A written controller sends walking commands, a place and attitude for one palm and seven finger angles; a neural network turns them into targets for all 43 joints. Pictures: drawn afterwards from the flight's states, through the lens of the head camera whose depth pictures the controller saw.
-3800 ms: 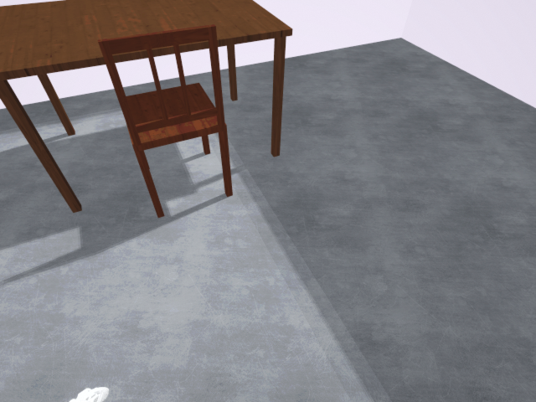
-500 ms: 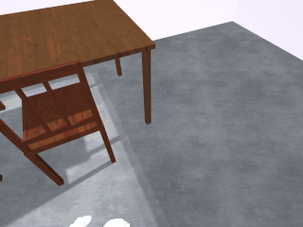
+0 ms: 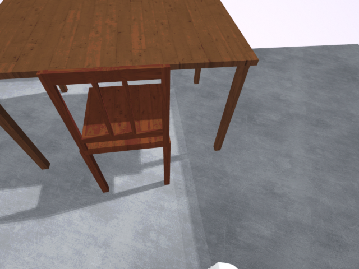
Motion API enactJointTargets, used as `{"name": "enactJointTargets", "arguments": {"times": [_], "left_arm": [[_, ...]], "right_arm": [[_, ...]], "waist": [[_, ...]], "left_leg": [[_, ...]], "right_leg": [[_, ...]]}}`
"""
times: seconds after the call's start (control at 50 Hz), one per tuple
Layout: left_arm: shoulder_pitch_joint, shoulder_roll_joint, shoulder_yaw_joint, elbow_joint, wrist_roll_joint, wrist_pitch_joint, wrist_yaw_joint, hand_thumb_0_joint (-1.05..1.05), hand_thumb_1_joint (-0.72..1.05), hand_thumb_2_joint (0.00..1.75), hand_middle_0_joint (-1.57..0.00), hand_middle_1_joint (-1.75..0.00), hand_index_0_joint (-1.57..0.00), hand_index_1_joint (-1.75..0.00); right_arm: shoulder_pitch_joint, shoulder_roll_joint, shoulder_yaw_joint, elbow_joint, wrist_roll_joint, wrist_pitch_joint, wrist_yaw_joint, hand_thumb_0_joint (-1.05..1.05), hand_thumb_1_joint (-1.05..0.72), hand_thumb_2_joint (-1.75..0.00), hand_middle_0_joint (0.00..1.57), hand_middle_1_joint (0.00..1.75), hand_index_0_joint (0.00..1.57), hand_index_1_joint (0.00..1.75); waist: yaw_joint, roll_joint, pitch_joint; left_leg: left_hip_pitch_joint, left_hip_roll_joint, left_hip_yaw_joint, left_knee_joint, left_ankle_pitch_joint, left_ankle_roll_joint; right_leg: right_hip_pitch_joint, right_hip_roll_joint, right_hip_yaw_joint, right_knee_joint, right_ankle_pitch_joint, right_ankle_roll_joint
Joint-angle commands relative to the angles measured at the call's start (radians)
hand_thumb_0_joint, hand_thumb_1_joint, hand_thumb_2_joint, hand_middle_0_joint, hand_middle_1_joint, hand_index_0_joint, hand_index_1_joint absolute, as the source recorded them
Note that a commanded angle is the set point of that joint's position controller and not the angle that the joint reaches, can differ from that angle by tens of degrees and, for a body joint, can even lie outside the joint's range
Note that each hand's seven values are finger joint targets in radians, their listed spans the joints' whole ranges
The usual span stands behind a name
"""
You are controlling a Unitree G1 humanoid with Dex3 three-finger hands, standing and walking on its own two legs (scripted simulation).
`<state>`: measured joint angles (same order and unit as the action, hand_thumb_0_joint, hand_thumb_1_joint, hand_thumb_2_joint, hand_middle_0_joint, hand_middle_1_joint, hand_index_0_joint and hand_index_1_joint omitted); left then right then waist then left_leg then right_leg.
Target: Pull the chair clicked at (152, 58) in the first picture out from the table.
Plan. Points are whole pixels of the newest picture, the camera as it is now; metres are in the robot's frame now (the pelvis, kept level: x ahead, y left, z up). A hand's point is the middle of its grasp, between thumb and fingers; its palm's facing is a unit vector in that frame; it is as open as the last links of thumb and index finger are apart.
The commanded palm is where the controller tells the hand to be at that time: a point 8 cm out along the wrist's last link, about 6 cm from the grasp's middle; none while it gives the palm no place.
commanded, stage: turn to face it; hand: left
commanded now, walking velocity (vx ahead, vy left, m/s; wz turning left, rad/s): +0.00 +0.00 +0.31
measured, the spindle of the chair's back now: (104, 111) +0.61 +0.31 -0.11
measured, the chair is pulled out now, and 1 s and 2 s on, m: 0.00 0.00 0.00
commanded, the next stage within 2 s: take the last steps up to it in 0.20 s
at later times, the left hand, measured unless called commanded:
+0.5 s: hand out of the picture -0.01 +0.12 -0.15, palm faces +0.25 -0.93 -0.26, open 7.3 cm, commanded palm none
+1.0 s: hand out of the picture +0.03 +0.22 -0.18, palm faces +0.27 -0.95 -0.17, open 7.4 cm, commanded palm none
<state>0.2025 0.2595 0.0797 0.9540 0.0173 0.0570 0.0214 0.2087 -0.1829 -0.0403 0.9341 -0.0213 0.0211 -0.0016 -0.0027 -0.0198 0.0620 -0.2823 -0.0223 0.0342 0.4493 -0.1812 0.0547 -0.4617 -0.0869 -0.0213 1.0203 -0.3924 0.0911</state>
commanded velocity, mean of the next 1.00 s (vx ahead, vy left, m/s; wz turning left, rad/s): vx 0.20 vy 0.03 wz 0.10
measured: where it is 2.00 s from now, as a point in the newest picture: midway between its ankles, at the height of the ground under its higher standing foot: outside the picture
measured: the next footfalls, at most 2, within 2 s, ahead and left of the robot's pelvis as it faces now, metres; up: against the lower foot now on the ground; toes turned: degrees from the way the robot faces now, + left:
right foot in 0.18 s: +0.05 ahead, -0.14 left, +0.00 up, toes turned +1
left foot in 0.78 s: +0.04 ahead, +0.13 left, +0.00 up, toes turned +19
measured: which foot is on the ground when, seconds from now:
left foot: down 0.00-0.20, up 0.22-0.76, down 0.78-1.00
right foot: up 0.00-0.16, down 0.18-0.78, up 0.80-1.00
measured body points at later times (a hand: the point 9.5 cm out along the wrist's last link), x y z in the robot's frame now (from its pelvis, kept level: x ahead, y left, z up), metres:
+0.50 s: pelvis -0.01 -0.06 +0.01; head +0.01 -0.09 +0.46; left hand -0.02 +0.17 -0.13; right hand +0.08 -0.31 -0.16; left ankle -0.08 +0.09 -0.66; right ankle +0.01 -0.14 -0.74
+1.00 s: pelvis +0.08 +0.04 +0.00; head +0.08 +0.06 +0.45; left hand +0.01 +0.27 -0.16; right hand +0.15 -0.18 -0.14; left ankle +0.00 +0.11 -0.74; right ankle +0.11 -0.08 -0.67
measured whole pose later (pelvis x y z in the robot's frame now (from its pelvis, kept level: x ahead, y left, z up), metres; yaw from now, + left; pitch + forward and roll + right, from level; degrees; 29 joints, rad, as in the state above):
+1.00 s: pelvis +0.08 +0.04 +0.00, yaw +12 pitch +0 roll +1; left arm 0.31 0.19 0.05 1.09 0.03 -0.01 -0.01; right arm 0.31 -0.16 -0.03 1.06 -0.02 -0.06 -0.02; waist 0.02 -0.06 0.01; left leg -0.05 -0.03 0.13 0.32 -0.27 0.05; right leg -0.51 -0.10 -0.07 1.05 -0.28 0.00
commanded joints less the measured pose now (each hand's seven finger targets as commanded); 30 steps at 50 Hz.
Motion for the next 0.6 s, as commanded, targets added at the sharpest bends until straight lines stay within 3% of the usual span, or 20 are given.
{"name": "enactJointTargets", "arguments": {"times": [0.0,0.06,0.1,0.12,0.14,0.16,0.18,0.2,0.22,0.26,0.28,0.3,0.38,0.44,0.5,0.58], "left_arm": [[-0.039,0.038,0.001,-0.089,-0.009,-0.021,0.003,0.0,0.9,0.9,-0.2,-0.3,-0.2,-0.3],[0.006,0.028,-0.005,-0.077,-0.014,-0.026,0.008,0.0,0.9,0.9,-0.2,-0.3,-0.2,-0.3],[0.059,0.034,-0.004,-0.061,-0.015,-0.032,0.01,0.0,0.9,0.9,-0.2,-0.3,-0.2,-0.3],[0.087,0.036,-0.004,-0.051,-0.015,-0.038,0.011,0.0,0.9,0.9,-0.2,-0.3,-0.2,-0.3],[0.113,0.059,-0.001,-0.046,-0.011,-0.048,0.015,0.0,0.9,0.9,-0.2,-0.3,-0.2,-0.3],[0.12,0.132,0.011,-0.048,0.005,-0.059,0.022,0.0,0.9,0.9,-0.2,-0.3,-0.2,-0.3],[0.1,0.201,0.019,-0.073,0.009,-0.058,0.02,0.0,0.9,0.9,-0.2,-0.3,-0.2,-0.3],[0.069,0.178,0.014,-0.087,0.002,-0.053,0.02,0.0,0.9,0.9,-0.2,-0.3,-0.2,-0.3],[0.0,0.135,0.014,-0.096,0.001,-0.056,0.025,0.0,0.9,0.9,-0.2,-0.3,-0.2,-0.3],[-0.036,0.085,-0.004,-0.103,-0.002,-0.062,0.017,0.0,0.9,0.9,-0.2,-0.3,-0.2,-0.3],[-0.026,0.068,-0.007,-0.099,-0.002,-0.067,0.018,0.0,0.9,0.9,-0.2,-0.3,-0.2,-0.3],[0.008,0.065,-0.006,-0.088,-0.001,-0.075,0.014,0.0,0.9,0.9,-0.2,-0.3,-0.2,-0.3],[0.163,0.064,-0.005,-0.024,0.0,-0.099,0.008,0.0,0.9,0.9,-0.2,-0.3,-0.2,-0.3],[0.197,0.067,-0.001,0.0,0.006,-0.109,0.007,0.0,0.9,0.9,-0.2,-0.3,-0.2,-0.3],[0.226,0.072,0.0,0.028,0.013,-0.114,0.003,0.0,0.9,0.9,-0.2,-0.3,-0.2,-0.3],[0.241,0.084,-0.001,0.065,0.018,-0.115,-0.004,0.0,0.9,0.9,-0.2,-0.3,-0.2,-0.3]], "right_arm": [[0.056,-0.205,-0.053,-0.038,-0.004,-0.006,-0.016,0.0,-0.9,-0.9,0.2,0.3,0.2,0.3],[0.021,-0.209,-0.054,-0.037,-0.005,0.003,-0.013,0.0,-0.9,-0.9,0.2,0.3,0.2,0.3],[-0.005,-0.2,-0.053,-0.04,-0.003,0.006,-0.009,0.0,-0.9,-0.9,0.2,0.3,0.2,0.3],[-0.019,-0.195,-0.051,-0.04,0.002,0.006,-0.008,0.0,-0.9,-0.9,0.2,0.3,0.2,0.3],[-0.024,-0.168,-0.049,-0.04,0.009,0.006,-0.003,0.0,-0.9,-0.9,0.2,0.3,0.2,0.3],[-0.005,-0.104,-0.04,-0.048,0.019,0.007,0.001,0.0,-0.9,-0.9,0.2,0.3,0.2,0.3],[-0.021,-0.099,-0.043,-0.075,0.014,0.014,0.0,0.0,-0.9,-0.9,0.2,0.3,0.2,0.3],[-0.02,-0.139,-0.057,-0.058,0.005,0.026,0.002,0.0,-0.9,-0.9,0.2,0.3,0.2,0.3],[-0.007,-0.133,-0.06,-0.035,0.0,0.037,0.005,0.0,-0.9,-0.9,0.2,0.3,0.2,0.3],[0.021,-0.123,-0.058,0.005,-0.002,0.036,0.012,0.0,-0.9,-0.9,0.2,0.3,0.2,0.3],[0.043,-0.108,-0.055,0.014,0.001,0.033,0.013,0.0,-0.9,-0.9,0.2,0.3,0.2,0.3],[0.048,-0.1,-0.05,0.021,-0.001,0.03,0.012,0.0,-0.9,-0.9,0.2,0.3,0.2,0.3],[-0.011,-0.109,-0.047,0.018,-0.009,0.017,0.02,0.0,-0.9,-0.9,0.2,0.3,0.2,0.3],[-0.057,-0.109,-0.042,0.008,-0.012,0.01,0.025,0.0,-0.9,-0.9,0.2,0.3,0.2,0.3],[-0.088,-0.101,-0.035,0.0,-0.01,0.002,0.03,0.0,-0.9,-0.9,0.2,0.3,0.2,0.3],[-0.09,-0.078,-0.026,0.004,-0.005,-0.011,0.035,0.0,-0.9,-0.9,0.2,0.3,0.2,0.3]], "waist": [[-0.042,0.148,-0.101],[-0.022,0.171,-0.099],[0.001,0.158,-0.103],[0.02,0.145,-0.109],[0.036,0.067,-0.108],[0.031,-0.174,-0.106],[0.034,-0.292,-0.06],[0.026,-0.166,-0.044],[-0.007,-0.216,0.002],[-0.031,-0.118,0.037],[-0.036,-0.118,0.022],[-0.022,-0.116,0.0],[0.043,-0.095,-0.042],[0.058,-0.078,-0.005],[0.068,-0.093,0.01],[0.068,-0.133,0.001]], "left_leg": [[0.187,0.266,-0.302,-0.126,0.286,0.142],[0.116,0.253,-0.321,-0.114,0.259,0.134],[0.048,0.226,-0.316,-0.091,0.209,0.111],[-0.001,0.199,-0.301,-0.06,0.164,0.085],[-0.081,0.152,-0.265,0.005,0.065,0.039],[-0.226,0.028,-0.139,0.192,-0.157,-0.034],[-0.251,-0.044,-0.075,0.405,-0.362,-0.067],[-0.205,-0.016,-0.122,0.559,-0.351,-0.058],[-0.222,0.009,-0.137,0.625,-0.298,-0.055],[-0.229,0.022,-0.103,0.708,-0.193,-0.07],[-0.229,0.022,-0.095,0.696,-0.172,-0.075],[-0.239,0.023,-0.084,0.689,-0.152,-0.083],[-0.318,0.05,-0.069,0.648,-0.121,-0.092],[-0.349,0.088,-0.07,0.594,-0.128,-0.088],[-0.339,0.101,-0.048,0.495,-0.151,-0.078],[-0.246,0.092,-0.002,0.341,-0.175,-0.061]], "right_leg": [[-0.03,0.012,0.008,-0.137,-0.061,-0.01],[0.085,0.04,-0.003,-0.265,-0.053,-0.029],[0.194,0.06,-0.011,-0.391,0.032,-0.04],[0.276,0.058,-0.015,-0.5,0.122,-0.042],[0.375,0.019,0.017,-0.636,0.196,-0.048],[0.448,-0.189,0.252,-0.757,0.163,-0.11],[0.318,-0.371,0.401,-0.806,0.255,-0.215],[0.193,-0.36,0.343,-0.817,0.168,-0.25],[0.145,-0.296,0.291,-0.836,0.103,-0.235],[0.162,-0.203,0.163,-0.793,0.195,-0.203],[0.192,-0.182,0.117,-0.773,0.288,-0.197],[0.256,-0.173,0.097,-0.767,0.311,-0.192],[0.44,-0.21,0.136,-0.805,0.192,-0.204],[0.445,-0.256,0.191,-0.855,0.036,-0.231],[0.449,-0.27,0.199,-0.888,-0.044,-0.249],[0.422,-0.262,0.152,-0.9,-0.048,-0.256]]}}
